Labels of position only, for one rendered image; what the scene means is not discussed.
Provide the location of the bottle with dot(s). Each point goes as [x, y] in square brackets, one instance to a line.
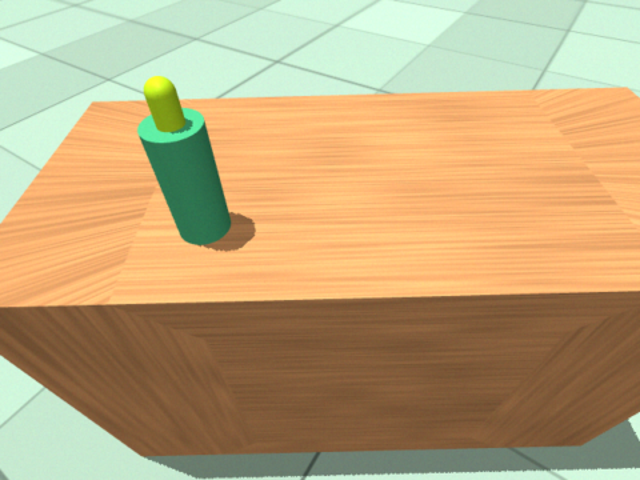
[177, 144]

